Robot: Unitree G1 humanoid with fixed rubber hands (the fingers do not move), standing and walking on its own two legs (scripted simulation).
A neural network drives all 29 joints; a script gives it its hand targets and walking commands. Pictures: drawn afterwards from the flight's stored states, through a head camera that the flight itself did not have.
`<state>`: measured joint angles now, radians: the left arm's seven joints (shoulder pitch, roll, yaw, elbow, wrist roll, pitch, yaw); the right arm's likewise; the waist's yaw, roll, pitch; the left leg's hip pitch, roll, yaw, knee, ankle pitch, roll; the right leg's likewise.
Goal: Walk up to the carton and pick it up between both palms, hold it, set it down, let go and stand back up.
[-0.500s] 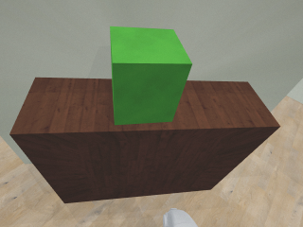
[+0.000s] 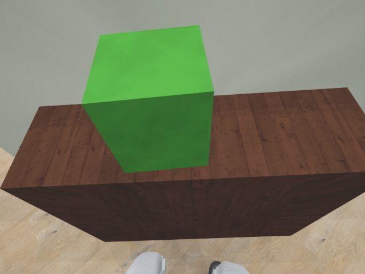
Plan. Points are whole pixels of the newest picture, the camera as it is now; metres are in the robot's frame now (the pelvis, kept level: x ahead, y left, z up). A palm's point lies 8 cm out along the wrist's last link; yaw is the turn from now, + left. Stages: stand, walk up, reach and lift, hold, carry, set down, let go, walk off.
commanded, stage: walk up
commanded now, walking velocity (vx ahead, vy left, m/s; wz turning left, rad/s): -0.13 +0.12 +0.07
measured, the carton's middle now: (158, 105) +0.45 +0.05 +0.10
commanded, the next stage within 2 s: none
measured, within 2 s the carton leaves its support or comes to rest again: neither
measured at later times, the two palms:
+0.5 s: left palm out of the picture -0.07 +0.30 -0.15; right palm out of the picture -0.02 -0.19 -0.09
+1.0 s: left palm out of the picture -0.19 +0.23 -0.11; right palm out of the picture -0.06 -0.23 -0.15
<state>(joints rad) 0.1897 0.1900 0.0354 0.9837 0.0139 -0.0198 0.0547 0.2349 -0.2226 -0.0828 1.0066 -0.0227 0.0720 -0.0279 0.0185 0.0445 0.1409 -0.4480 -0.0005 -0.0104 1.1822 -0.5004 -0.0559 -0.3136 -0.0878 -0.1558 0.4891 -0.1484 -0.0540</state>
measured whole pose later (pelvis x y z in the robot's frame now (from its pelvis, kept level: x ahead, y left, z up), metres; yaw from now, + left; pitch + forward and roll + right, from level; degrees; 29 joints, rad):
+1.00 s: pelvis -0.08 +0.01 +0.01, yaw -1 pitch -1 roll +3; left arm 0.56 0.14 0.00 1.10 0.01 -0.06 0.02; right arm 0.28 -0.22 -0.07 1.06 -0.03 0.03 0.02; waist 0.02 0.04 -0.03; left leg -0.59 0.05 0.02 1.01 -0.10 -0.02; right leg 0.13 0.02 -0.11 0.19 -0.31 -0.07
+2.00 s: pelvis -0.01 -0.06 +0.01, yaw +0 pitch +0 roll +5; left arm 0.23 0.24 0.06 0.96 0.01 0.04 0.06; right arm 0.19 -0.32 -0.12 0.94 -0.04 0.11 0.01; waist 0.02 0.06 0.08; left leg -0.51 -0.12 -0.16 1.34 -0.37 -0.07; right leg -0.32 -0.09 -0.01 0.49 -0.17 -0.02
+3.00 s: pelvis +0.01 -0.03 -0.01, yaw +0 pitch +0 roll +0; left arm 0.07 0.16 0.01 1.01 0.00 -0.04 0.02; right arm 0.56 -0.11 0.02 1.19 -0.01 -0.06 -0.03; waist -0.08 0.02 0.06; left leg -0.02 0.03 0.05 0.46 -0.43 0.00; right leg -0.33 -0.01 -0.12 0.49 -0.15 -0.04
